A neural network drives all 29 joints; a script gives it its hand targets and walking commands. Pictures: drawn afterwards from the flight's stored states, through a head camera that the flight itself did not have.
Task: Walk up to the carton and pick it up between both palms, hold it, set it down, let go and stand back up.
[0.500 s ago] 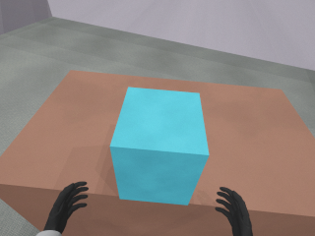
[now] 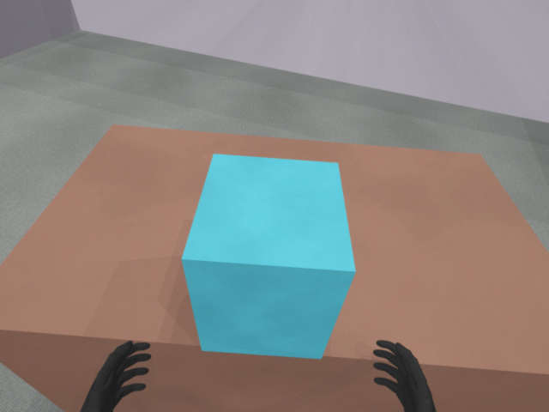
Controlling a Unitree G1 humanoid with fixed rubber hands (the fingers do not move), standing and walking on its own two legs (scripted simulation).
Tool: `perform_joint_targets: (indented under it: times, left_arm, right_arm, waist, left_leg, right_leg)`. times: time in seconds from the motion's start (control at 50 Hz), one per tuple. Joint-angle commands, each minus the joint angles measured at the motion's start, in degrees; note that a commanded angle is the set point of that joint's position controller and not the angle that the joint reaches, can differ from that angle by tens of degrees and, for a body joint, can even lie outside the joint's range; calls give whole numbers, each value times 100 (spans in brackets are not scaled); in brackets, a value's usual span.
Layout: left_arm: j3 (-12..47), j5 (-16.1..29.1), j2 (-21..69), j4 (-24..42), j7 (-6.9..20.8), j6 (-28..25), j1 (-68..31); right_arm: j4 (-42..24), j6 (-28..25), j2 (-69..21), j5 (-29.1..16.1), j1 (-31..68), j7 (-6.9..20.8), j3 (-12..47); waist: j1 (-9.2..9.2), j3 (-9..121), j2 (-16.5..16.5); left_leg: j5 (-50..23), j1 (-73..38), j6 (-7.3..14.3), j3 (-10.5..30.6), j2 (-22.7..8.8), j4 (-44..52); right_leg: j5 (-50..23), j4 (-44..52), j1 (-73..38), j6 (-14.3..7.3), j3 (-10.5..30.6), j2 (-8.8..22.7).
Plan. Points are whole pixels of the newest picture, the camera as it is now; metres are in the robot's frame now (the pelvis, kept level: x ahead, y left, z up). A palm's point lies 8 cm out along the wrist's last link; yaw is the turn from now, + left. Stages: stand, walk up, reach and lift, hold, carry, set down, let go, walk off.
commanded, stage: set down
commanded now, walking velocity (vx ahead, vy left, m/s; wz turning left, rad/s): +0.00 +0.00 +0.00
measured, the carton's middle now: (268, 258) +0.36 +0.03 +0.04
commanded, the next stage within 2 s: let go in 0.66 s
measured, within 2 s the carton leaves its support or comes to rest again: neither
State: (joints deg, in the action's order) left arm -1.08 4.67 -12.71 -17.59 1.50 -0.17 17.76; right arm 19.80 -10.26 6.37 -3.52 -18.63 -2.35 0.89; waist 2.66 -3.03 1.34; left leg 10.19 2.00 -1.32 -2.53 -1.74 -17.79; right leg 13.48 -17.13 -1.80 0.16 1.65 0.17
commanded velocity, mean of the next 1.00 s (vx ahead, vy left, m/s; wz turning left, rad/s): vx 0.00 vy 0.00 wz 0.00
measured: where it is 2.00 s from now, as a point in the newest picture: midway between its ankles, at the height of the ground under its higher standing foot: outside the picture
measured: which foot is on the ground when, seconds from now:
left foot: down 0.00-1.00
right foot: down 0.00-1.00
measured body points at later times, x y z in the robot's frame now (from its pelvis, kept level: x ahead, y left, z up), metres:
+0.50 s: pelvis -0.02 +0.00 +0.00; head -0.04 +0.02 +0.45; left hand +0.16 +0.22 -0.08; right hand +0.19 -0.20 -0.03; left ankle +0.00 +0.13 -0.75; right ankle -0.04 -0.12 -0.75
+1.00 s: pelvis -0.05 +0.01 -0.01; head -0.08 +0.01 +0.44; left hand +0.11 +0.23 -0.09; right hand +0.19 -0.20 -0.03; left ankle +0.00 +0.13 -0.75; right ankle -0.04 -0.12 -0.75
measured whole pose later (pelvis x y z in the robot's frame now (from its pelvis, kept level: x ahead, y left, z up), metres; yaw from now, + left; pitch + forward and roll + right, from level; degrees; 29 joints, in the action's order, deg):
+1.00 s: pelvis -0.05 +0.01 -0.01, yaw +0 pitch -12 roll +0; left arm -0.9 -3.1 -9.1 -29.9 -0.8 8.0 12.4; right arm 33.0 -9.1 8.6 2.0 -3.8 1.8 -2.0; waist 1.1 -7.3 0.9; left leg 10.0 1.4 -0.2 -2.7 -1.2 -23.0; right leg 14.1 -24.0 -1.7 0.8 1.9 0.7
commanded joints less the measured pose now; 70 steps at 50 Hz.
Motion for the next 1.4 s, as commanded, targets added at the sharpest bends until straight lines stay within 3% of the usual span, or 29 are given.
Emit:
perform_joint_targets:
  times: [0.0,0.08,0.16,0.2,0.26,0.32,0.52,0.6,0.64,0.7,0.8,0.86,0.88,0.96,1.0,1.06,1.08,1.12,1.18,1.2,1.22,1.26,1.38]
  left_arm:
    - [-305,-146,-533,442,44,22,-241]
    - [-277,-305,-432,323,57,172,-280]
    - [-297,-384,-370,238,33,351,-456]
    - [-293,-473,-265,40,56,455,-499]
    - [-303,-541,-270,271,-29,542,-683]
    - [-288,-659,-224,-138,-33,739,-831]
    - [-272,-903,16,-443,-132,1274,-1253]
    - [-252,-869,14,-472,-198,1167,-1300]
    - [-158,-850,61,-512,-199,1125,-1262]
    - [-101,-830,50,-411,-226,1073,-1346]
    - [-184,-949,61,-511,-279,912,-1144]
    - [-78,-934,155,-506,-270,733,-1138]
    - [-96,-906,106,-641,-222,703,-1059]
    - [6,-700,32,-537,-233,638,-1230]
    - [45,-682,27,-556,-245,648,-1164]
    - [-31,-777,-43,-578,-255,610,-1158]
    - [-35,-787,-59,-629,-255,599,-1121]
    - [-82,-738,-130,-682,-212,656,-1177]
    - [9,-634,-151,-430,-194,825,-1357]
    - [-320,-468,-877,-859,-275,348,-637]
    - [-369,-444,-1028,-971,-274,161,-419]
    - [-341,-462,-885,-944,-205,-50,-443]
    - [-349,-587,-738,-1056,-31,-263,-418]
  right_arm:
    - [-181,32,507,80,303,-31,-162]
    - [309,74,567,75,268,-6,-162]
    - [273,134,657,215,514,16,-252]
    - [550,204,682,258,502,19,-265]
    - [596,264,680,288,622,44,-383]
    - [944,385,707,371,854,67,-401]
    - [1391,858,921,650,1332,200,-478]
    - [1382,804,890,689,1350,248,-519]
    - [1535,778,893,695,1364,243,-551]
    - [1538,734,908,672,1438,240,-584]
    - [1578,678,939,624,1416,299,-554]
    - [1646,589,1037,584,1410,300,-596]
    - [1769,596,995,627,1352,279,-614]
    - [1669,555,882,623,1430,267,-632]
    - [1718,553,926,630,1397,261,-663]
    - [1656,548,948,595,1502,258,-633]
    - [1685,536,950,575,1504,269,-595]
    - [1691,551,818,602,1492,239,-564]
    - [1386,607,708,569,1404,185,-511]
    - [1190,696,1389,525,952,181,-549]
    - [1164,741,1376,478,905,180,-565]
    - [1037,682,1348,461,761,215,-532]
    - [903,616,1429,492,681,237,-523]
  waist:
    - [-2,-98,-282]
    - [-62,-165,-559]
    - [-47,-181,-330]
    - [-97,-368,-453]
    - [-137,-340,-586]
    - [-155,-402,-693]
    - [-227,-819,-537]
    - [-229,-613,-383]
    - [-324,-688,-466]
    - [-304,-752,-569]
    - [-215,-798,-719]
    - [-272,-786,-840]
    - [-297,-892,-642]
    - [-304,-705,-316]
    - [-354,-684,-333]
    - [-263,-838,-614]
    - [-248,-815,-540]
    - [-277,-788,-244]
    - [-384,-683,143]
    - [-184,-987,-653]
    - [-235,-1056,-445]
    - [-240,-521,-230]
    - [-269,53,-304]
  left_leg:
    - [-1741,-894,-151,-165,243,-59]
    - [-1687,-1117,-218,-148,219,-100]
    - [-1362,-1037,-170,-175,216,-56]
    - [-1360,-1098,-204,-170,224,-44]
    - [-1071,-987,-195,-194,226,-1]
    - [-751,-822,-196,-231,228,27]
    - [275,-270,-122,-305,199,307]
    - [427,-257,-94,-329,200,250]
    - [503,-114,-81,-319,170,268]
    - [693,166,-65,-289,142,319]
    - [955,1172,97,-326,6,632]
    - [1331,1785,178,-238,-152,893]
    - [1120,1828,189,-399,-59,853]
    - [1077,1251,196,-323,7,593]
    - [1118,1228,189,-287,-24,616]
    - [1345,1745,273,-309,-53,747]
    - [1225,1701,296,-347,-29,703]
    - [916,1061,254,-452,136,447]
    - [621,-563,62,-259,382,-315]
    - [303,706,141,233,-58,-600]
    - [590,1000,232,417,-192,-540]
    - [378,1055,313,533,-300,-640]
    - [521,1019,342,620,-378,-840]
  right_leg:
    - [-666,592,1342,-49,-206,-90]
    - [-463,634,1574,-106,-247,-102]
    - [-304,594,1571,-57,-309,-147]
    - [-215,652,1662,-84,-316,-156]
    - [-92,585,1640,-91,-309,-127]
    - [176,576,1654,-122,-295,-107]
    - [606,361,1230,-100,-314,-135]
    - [671,276,1199,-120,-277,-109]
    - [602,210,1099,-131,-278,-105]
    - [642,57,924,-161,-278,-142]
    - [284,-297,-156,-123,-257,-307]
    - [28,-555,-796,-78,-318,-451]
    - [138,-480,-835,-101,-259,-425]
    - [458,-281,-162,-125,-191,-298]
    - [452,-295,-148,-92,-251,-318]
    - [358,-457,-603,-75,-235,-352]
    - [409,-438,-575,-85,-196,-332]
    - [818,-123,137,-118,-148,-191]
    - [1587,395,1973,-297,-21,220]
    - [986,68,2581,-106,418,311]
    - [944,8,2525,-102,469,408]
    - [552,-127,2255,-135,498,441]
    - [540,-342,2183,-195,468,430]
